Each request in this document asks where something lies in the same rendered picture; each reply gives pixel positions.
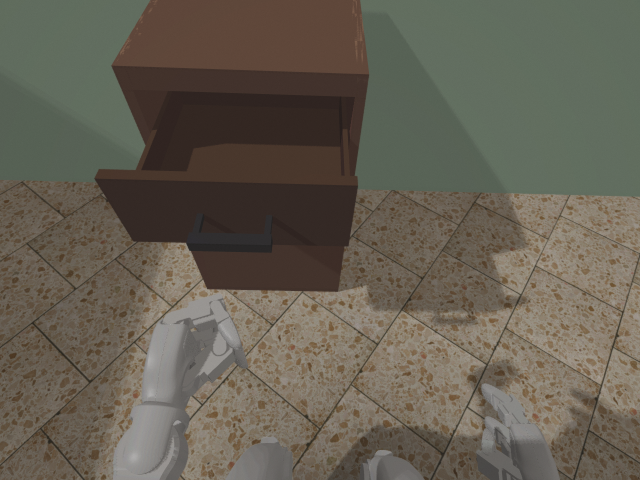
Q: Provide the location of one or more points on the left robot shin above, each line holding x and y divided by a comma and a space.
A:
269, 440

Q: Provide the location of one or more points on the drawer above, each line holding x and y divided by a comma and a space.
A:
237, 157

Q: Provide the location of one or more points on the robot left hand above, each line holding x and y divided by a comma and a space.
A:
167, 376

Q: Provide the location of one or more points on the handle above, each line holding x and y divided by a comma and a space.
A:
230, 242

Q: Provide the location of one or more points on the cabinet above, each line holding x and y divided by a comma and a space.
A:
284, 47

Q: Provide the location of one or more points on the robot right thigh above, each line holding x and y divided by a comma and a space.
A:
388, 468

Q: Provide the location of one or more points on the robot left forearm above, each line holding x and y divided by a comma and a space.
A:
154, 448

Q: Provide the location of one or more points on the robot right hand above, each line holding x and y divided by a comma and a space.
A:
525, 453

